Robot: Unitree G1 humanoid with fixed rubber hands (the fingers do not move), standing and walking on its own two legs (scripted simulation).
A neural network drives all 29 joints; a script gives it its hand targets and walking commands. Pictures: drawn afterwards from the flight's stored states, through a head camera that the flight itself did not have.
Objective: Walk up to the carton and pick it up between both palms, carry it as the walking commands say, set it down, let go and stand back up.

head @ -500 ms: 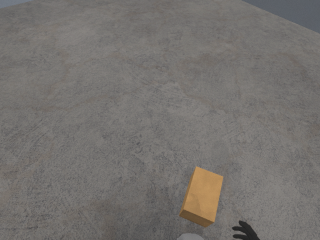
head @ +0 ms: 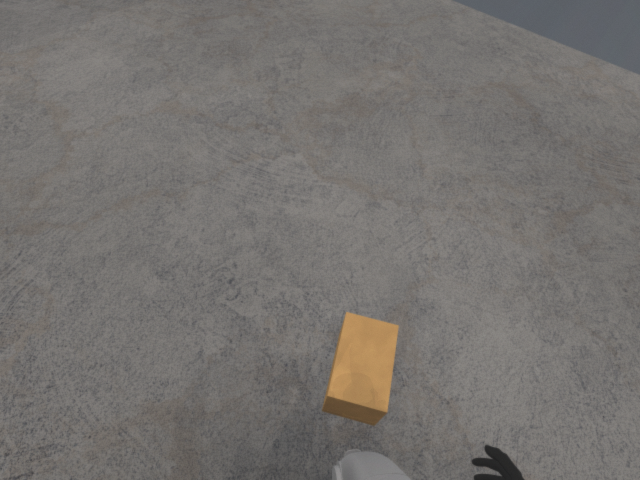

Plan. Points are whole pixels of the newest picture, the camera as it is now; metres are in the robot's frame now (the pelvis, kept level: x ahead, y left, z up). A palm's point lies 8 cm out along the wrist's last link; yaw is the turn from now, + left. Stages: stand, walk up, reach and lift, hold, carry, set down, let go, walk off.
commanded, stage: walk up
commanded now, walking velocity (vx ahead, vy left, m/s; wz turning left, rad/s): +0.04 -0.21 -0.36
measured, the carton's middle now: (360, 368) +0.46 -0.17 -0.68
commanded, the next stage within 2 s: none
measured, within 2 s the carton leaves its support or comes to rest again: neither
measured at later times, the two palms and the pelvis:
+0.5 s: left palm out of the picture +0.05 +0.17 -0.12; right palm out of the picture +0.07 -0.35 -0.12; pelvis -0.01 -0.09 +0.00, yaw -5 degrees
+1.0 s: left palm out of the picture +0.08 +0.09 -0.10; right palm out of the picture +0.04 -0.42 -0.13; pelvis -0.02 -0.16 +0.00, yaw -8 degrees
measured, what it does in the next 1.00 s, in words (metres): steps to the right: right foot, then left foot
